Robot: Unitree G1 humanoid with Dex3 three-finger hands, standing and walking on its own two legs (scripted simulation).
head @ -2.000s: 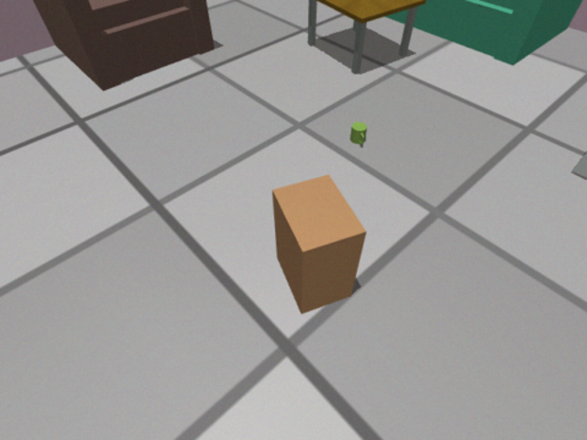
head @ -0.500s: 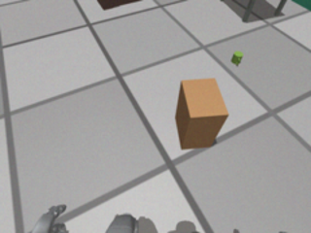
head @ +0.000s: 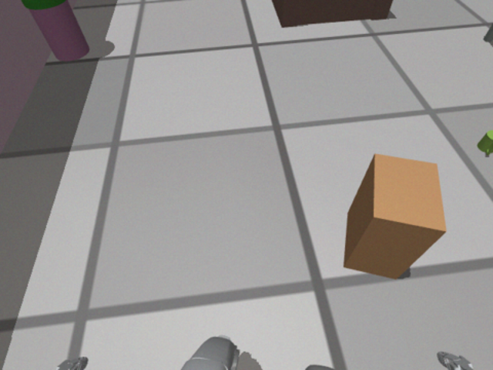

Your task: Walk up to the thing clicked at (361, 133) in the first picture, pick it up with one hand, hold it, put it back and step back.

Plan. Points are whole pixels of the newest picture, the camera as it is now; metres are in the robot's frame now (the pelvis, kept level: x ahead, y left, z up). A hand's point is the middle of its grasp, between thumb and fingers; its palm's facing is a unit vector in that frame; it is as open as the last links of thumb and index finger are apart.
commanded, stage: walk up
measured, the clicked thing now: (490, 143) +1.27 -1.17 -0.70
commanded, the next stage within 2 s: stand in 1.22 s
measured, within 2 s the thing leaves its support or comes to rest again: neither
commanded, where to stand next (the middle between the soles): +0.08 +0.00 m, yaw +12 degrees
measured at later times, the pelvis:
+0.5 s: pelvis +0.00 +0.01 +0.00, yaw +11 degrees
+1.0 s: pelvis +0.00 +0.00 +0.03, yaw +15 degrees
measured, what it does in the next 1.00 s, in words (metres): steps on the spot, turning left: left foot, then right foot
